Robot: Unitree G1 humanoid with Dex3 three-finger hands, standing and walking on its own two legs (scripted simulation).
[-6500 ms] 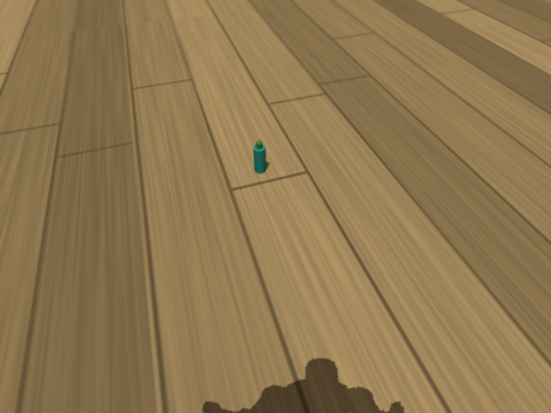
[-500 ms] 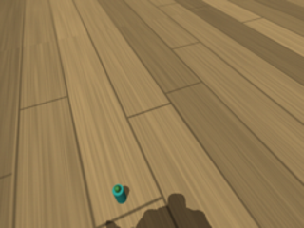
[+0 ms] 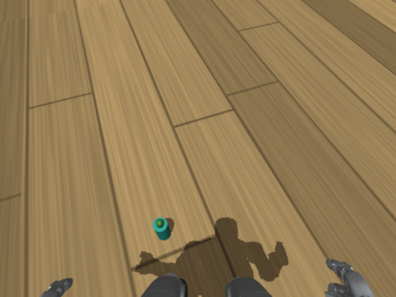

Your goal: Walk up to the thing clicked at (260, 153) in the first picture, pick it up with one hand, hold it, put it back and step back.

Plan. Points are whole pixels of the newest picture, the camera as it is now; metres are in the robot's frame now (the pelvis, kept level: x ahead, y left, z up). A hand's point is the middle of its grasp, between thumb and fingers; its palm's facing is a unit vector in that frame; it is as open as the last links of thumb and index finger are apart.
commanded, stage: walk up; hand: left
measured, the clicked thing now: (161, 228) +0.42 +0.19 -0.66
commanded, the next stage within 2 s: none
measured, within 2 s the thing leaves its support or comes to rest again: neither
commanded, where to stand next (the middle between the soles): +0.08 -0.01 m, yaw -1 degrees
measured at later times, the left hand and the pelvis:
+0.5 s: hand out of the picture +0.03 +0.27 -0.14, palm faces -0.01 -0.93 -0.36, open 7.4 cm; pelvis -0.02 +0.00 +0.01, yaw +1 degrees
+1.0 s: hand out of the picture +0.04 +0.29 -0.13, palm faces +0.07 -0.87 -0.49, open 7.3 cm; pelvis -0.04 -0.01 -0.01, yaw +5 degrees
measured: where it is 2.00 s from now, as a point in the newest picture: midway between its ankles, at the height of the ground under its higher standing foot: outside the picture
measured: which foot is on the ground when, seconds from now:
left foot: down 0.00-0.16, up 0.18-0.38, down 0.40-0.70, up 0.72-0.98, down 1.00-1.00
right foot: up 0.00-0.12, down 0.14-0.42, up 0.44-0.66, down 0.68-1.00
